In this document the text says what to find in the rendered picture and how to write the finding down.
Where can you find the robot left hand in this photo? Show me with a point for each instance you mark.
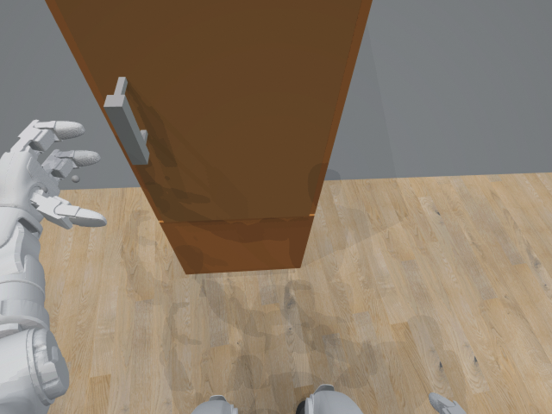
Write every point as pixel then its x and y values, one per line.
pixel 22 176

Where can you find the left robot upper arm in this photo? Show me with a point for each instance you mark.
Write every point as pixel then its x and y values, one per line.
pixel 33 372

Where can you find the robot left forearm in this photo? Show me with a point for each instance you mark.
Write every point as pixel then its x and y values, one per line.
pixel 22 278

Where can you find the robot left shin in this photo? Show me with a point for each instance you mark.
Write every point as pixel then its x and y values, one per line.
pixel 217 397

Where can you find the robot right hand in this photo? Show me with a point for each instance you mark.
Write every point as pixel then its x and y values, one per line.
pixel 445 406

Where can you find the cupboard door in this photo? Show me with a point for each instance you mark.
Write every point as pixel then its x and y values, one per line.
pixel 237 96

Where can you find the handle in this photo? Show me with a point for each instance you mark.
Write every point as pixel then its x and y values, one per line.
pixel 121 116

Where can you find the right robot thigh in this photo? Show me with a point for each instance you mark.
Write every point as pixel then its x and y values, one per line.
pixel 330 402

